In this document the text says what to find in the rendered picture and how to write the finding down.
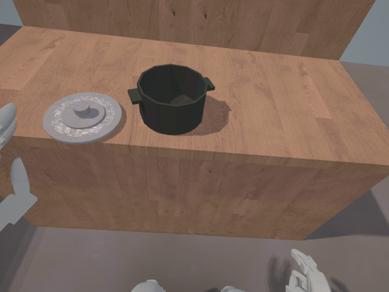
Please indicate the pot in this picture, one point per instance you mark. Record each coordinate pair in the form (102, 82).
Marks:
(171, 98)

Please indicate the lid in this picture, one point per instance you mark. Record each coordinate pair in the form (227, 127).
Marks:
(61, 123)

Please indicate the left robot hand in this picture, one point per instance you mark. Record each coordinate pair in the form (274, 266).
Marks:
(13, 207)

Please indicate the table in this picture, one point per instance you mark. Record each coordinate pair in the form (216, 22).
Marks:
(287, 139)

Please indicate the right robot hand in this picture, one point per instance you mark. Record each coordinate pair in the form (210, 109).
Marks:
(315, 280)

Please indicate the knob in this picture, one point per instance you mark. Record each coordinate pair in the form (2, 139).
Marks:
(81, 108)

